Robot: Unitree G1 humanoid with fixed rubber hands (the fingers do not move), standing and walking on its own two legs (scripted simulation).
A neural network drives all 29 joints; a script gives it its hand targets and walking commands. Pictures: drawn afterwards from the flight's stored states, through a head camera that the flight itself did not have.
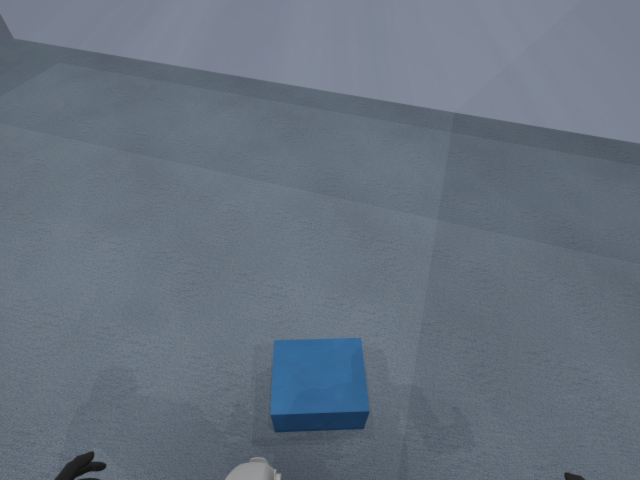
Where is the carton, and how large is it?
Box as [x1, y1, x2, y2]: [271, 338, 369, 431]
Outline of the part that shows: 360,338 274,340 271,418 275,431 363,428 369,409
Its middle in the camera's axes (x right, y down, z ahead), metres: -0.01 +0.42 +1.12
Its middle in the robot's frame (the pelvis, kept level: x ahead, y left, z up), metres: +0.49 +0.00 -0.65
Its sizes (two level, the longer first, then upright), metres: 0.256 0.208 0.156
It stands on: the floor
